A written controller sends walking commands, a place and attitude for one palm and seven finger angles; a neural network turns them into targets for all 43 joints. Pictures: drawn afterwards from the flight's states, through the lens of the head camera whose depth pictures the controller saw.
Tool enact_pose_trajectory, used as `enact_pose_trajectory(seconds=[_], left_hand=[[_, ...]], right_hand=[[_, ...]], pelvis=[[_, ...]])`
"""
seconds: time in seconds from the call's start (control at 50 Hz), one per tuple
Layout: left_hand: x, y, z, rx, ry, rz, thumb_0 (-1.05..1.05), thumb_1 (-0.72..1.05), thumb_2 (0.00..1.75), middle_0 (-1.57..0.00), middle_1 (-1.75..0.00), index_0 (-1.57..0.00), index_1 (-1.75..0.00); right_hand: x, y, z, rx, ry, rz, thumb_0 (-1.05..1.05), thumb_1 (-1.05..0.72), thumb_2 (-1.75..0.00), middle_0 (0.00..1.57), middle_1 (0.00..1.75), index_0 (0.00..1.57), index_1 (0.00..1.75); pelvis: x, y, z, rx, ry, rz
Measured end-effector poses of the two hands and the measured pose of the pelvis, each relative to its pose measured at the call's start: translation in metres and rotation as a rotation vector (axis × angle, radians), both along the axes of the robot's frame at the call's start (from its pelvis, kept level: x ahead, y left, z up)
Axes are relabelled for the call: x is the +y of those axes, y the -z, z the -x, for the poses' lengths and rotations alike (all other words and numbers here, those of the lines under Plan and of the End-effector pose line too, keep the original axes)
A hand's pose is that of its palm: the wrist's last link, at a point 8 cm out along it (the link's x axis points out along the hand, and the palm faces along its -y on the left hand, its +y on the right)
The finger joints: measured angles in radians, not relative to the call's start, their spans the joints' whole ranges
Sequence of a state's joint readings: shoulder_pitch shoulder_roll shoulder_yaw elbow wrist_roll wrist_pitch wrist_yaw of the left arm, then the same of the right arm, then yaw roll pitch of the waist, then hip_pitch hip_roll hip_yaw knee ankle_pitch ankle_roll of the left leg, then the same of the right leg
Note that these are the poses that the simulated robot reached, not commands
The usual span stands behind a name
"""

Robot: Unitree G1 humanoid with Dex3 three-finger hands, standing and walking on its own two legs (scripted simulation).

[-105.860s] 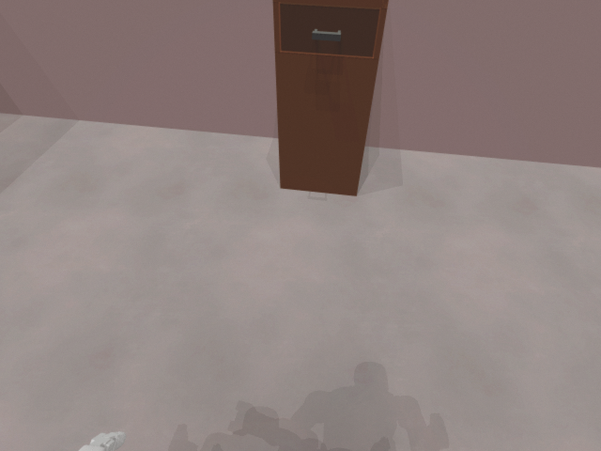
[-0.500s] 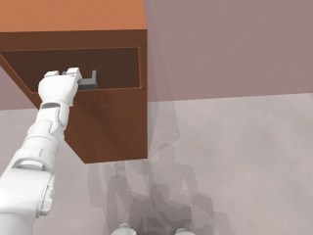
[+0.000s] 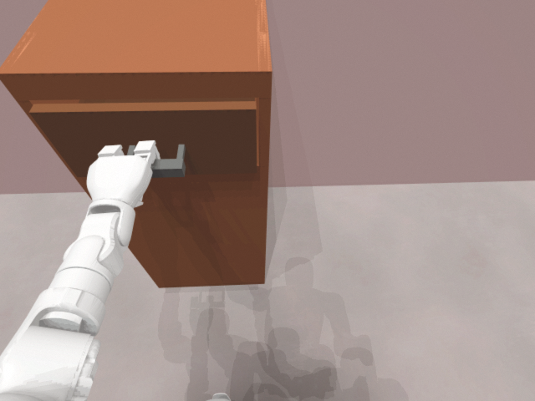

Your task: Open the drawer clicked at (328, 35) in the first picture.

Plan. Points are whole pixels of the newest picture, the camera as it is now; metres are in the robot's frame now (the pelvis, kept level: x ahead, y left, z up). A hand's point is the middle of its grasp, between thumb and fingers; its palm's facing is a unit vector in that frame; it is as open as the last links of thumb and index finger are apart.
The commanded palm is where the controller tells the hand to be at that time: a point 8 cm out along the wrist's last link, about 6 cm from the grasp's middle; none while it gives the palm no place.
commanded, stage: pull the drawer open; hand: left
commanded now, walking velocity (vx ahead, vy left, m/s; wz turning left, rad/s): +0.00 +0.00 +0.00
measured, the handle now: (155, 159) +0.49 +0.20 +0.04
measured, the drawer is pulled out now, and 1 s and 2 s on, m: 0.02 0.14 0.30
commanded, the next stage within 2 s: open the thumb to release the handle in 1.90 s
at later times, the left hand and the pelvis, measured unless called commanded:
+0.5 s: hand (134, 200) +0.43 +0.23 +0.02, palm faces -0.04 -0.06 -1.00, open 5.9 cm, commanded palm +0.37 +0.22 +0.07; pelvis -0.01 -0.01 +0.00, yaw -2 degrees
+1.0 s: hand (123, 265) +0.31 +0.22 +0.02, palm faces +0.01 -0.11 -0.99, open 6.0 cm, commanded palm +0.26 +0.22 +0.07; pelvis +0.01 -0.01 +0.01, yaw +0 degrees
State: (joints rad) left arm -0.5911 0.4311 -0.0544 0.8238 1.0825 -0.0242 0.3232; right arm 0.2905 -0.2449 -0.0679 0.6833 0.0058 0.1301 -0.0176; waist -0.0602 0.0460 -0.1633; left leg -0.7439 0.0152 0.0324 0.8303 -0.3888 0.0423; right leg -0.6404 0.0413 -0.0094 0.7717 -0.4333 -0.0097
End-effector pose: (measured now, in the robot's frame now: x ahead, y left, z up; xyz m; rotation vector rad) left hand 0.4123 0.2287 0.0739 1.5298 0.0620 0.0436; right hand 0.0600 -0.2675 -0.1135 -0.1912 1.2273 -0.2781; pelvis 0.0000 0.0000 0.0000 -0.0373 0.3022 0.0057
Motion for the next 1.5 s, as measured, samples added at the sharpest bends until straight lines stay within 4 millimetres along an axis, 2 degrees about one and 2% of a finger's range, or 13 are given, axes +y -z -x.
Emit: enact_pose_trajectory(seconds=[0.08, 0.16, 0.42, 0.52, 0.58, 0.64, 0.9, 0.98, 1.04, 1.12, 1.2, 1.32, 1.5], left_hand=[[-0.001, -0.001, -0.001, 0.009, -0.018, -0.009, -0.01, 0.73, 0.82, -0.4, -1.35, -0.31, -1.34], [-0.002, -0.002, -0.001, 0.026, -0.035, -0.003, 0.0, 0.73, 0.81, -0.41, -1.35, -0.32, -1.34], [-0.002, -0.002, -0.001, 0.041, -0.036, 0.007, 0.0, 0.75, 0.8, -0.41, -1.35, -0.3, -1.34], [-0.002, -0.001, 0.008, 0.031, -0.03, 0.02, 0.01, 0.76, 0.8, -0.4, -1.35, -0.28, -1.34], [-0.002, 0.0, 0.019, 0.018, -0.026, 0.029, 0.0, 0.76, 0.8, -0.39, -1.35, -0.27, -1.34], [-0.002, 0.001, 0.032, 0.004, -0.023, 0.034, 0.0, 0.77, 0.8, -0.38, -1.35, -0.26, -1.32], [-0.006, 0.003, 0.097, -0.022, -0.056, 0.063, 0.02, 0.77, 0.81, -0.37, -1.35, -0.27, -1.31], [-0.008, 0.003, 0.117, -0.02, -0.069, 0.073, 0.02, 0.77, 0.81, -0.37, -1.35, -0.27, -1.31], [-0.009, 0.003, 0.133, -0.02, -0.077, 0.075, 0.02, 0.77, 0.81, -0.37, -1.35, -0.28, -1.31], [-0.011, 0.002, 0.154, -0.019, -0.092, 0.076, 0.02, 0.77, 0.81, -0.37, -1.35, -0.28, -1.31], [-0.013, 0.002, 0.174, -0.015, -0.108, 0.074, 0.02, 0.77, 0.81, -0.37, -1.34, -0.28, -1.32], [-0.016, 0.001, 0.204, -0.005, -0.125, 0.072, 0.03, 0.77, 0.8, -0.37, -1.34, -0.28, -1.31], [-0.018, 0.0, 0.242, 0.002, -0.134, 0.053, 0.02, 0.76, 0.8, -0.38, -1.35, -0.28, -1.32]], right_hand=[[-0.001, 0.003, -0.005, -0.015, -0.017, -0.003, 0.0, -0.91, -0.9, 0.2, 0.3, 0.21, 0.3], [-0.002, 0.004, 0.001, -0.012, -0.016, -0.006, 0.0, -0.91, -0.9, 0.2, 0.3, 0.21, 0.3], [-0.014, 0.004, 0.059, 0.082, 0.061, 0.014, 0.01, -0.91, -0.9, 0.2, 0.3, 0.21, 0.3], [-0.014, 0.002, 0.066, 0.088, 0.097, 0.005, 0.01, -0.91, -0.9, 0.2, 0.3, 0.21, 0.3], [-0.012, 0.0, 0.058, 0.064, 0.106, -0.004, 0.01, -0.91, -0.9, 0.2, 0.3, 0.2, 0.3], [-0.009, -0.002, 0.039, 0.021, 0.097, -0.014, 0.01, -0.91, -0.9, 0.2, 0.3, 0.2, 0.3], [0.011, -0.024, -0.09, -0.277, -0.083, -0.056, 0.01, -0.91, -0.9, 0.2, 0.3, 0.2, 0.3], [0.02, -0.033, -0.121, -0.354, -0.144, -0.071, 0.01, -0.91, -0.9, 0.2, 0.3, 0.2, 0.3], [0.026, -0.038, -0.137, -0.396, -0.182, -0.084, 0.01, -0.91, -0.9, 0.2, 0.3, 0.2, 0.3], [0.031, -0.04, -0.148, -0.423, -0.224, -0.1, 0.01, -0.91, -0.9, 0.2, 0.3, 0.2, 0.3], [0.033, -0.037, -0.15, -0.427, -0.248, -0.117, 0.01, -0.91, -0.9, 0.2, 0.3, 0.2, 0.3], [0.028, -0.031, -0.141, -0.412, -0.259, -0.127, 0.01, -0.91, -0.9, 0.2, 0.3, 0.21, 0.3], [0.011, -0.021, -0.124, -0.381, -0.26, -0.105, 0.01, -0.91, -0.9, 0.2, 0.3, 0.2, 0.3]], pelvis=[[-0.002, 0.002, 0.005, 0.002, -0.008, 0.0], [-0.005, 0.002, 0.01, 0.0, -0.007, -0.004], [-0.012, 0.003, 0.019, 0.002, 0.012, -0.006], [-0.011, 0.0, 0.013, -0.004, 0.034, -0.009], [-0.009, -0.002, 0.008, -0.013, 0.043, -0.01], [-0.006, -0.005, 0.002, -0.024, 0.045, -0.01], [-0.002, -0.009, -0.012, -0.078, 0.018, -0.014], [-0.005, -0.009, -0.013, -0.093, 0.011, -0.018], [-0.007, -0.009, -0.013, -0.103, 0.008, -0.022], [-0.012, -0.008, -0.012, -0.116, 0.001, -0.026], [-0.016, -0.007, -0.01, -0.125, 0.0, -0.03], [-0.024, -0.005, -0.007, -0.134, 0.005, -0.038], [-0.034, -0.001, 0.003, -0.144, 0.006, -0.046]])
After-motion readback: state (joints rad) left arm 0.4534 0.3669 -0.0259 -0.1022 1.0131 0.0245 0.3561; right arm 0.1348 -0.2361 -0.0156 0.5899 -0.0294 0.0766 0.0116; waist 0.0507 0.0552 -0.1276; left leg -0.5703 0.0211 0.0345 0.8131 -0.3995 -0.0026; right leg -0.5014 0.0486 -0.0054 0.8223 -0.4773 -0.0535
